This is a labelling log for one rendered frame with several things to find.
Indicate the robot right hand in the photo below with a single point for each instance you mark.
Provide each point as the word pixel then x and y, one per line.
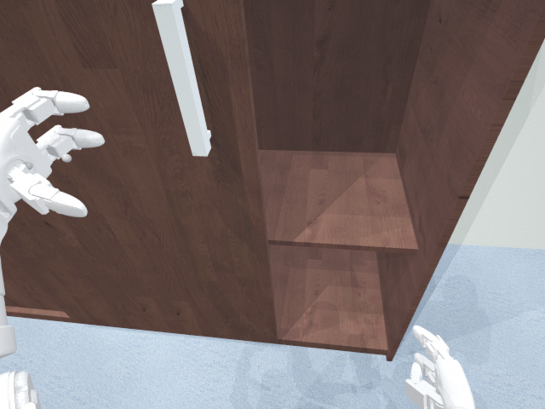
pixel 447 386

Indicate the handle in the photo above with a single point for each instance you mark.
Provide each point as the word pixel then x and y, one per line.
pixel 176 48

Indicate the left robot upper arm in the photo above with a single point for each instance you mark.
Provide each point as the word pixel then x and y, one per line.
pixel 17 392

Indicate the wardrobe door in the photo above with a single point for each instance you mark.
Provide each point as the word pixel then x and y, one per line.
pixel 20 289
pixel 171 242

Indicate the robot left hand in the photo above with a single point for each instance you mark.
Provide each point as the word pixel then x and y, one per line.
pixel 17 147

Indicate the robot left forearm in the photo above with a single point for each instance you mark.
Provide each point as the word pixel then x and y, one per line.
pixel 7 336

